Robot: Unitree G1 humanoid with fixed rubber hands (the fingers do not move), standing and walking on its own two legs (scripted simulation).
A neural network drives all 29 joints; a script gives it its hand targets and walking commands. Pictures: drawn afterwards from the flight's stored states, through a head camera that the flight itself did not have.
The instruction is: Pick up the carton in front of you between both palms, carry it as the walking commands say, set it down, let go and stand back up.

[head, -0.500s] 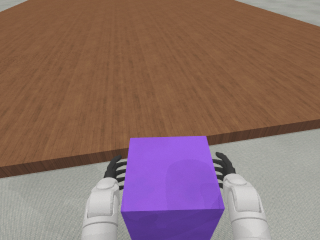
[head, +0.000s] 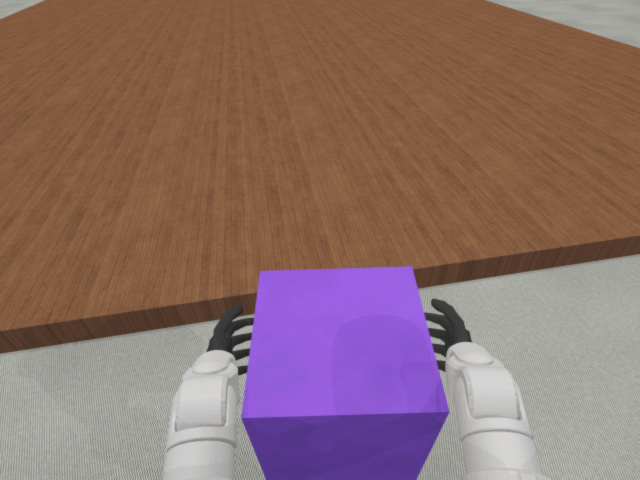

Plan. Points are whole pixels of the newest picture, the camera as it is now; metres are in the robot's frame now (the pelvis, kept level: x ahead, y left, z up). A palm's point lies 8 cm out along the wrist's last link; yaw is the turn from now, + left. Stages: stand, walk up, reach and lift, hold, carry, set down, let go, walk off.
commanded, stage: hold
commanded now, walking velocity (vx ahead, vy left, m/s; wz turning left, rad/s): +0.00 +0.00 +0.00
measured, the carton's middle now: (339, 380) +0.30 +0.00 -0.02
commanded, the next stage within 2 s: carry in 0.04 s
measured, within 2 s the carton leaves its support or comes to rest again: neither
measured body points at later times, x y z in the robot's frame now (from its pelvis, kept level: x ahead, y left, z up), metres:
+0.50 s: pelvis +0.13 +0.01 -0.02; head +0.11 +0.01 +0.43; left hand +0.42 +0.16 +0.07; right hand +0.41 -0.14 +0.07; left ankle +0.02 +0.13 -0.73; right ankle +0.12 -0.08 -0.75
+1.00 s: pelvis +0.41 +0.08 +0.00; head +0.43 +0.09 +0.45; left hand +0.71 +0.22 +0.08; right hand +0.69 -0.09 +0.08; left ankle +0.38 +0.14 -0.75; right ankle +0.42 -0.06 -0.67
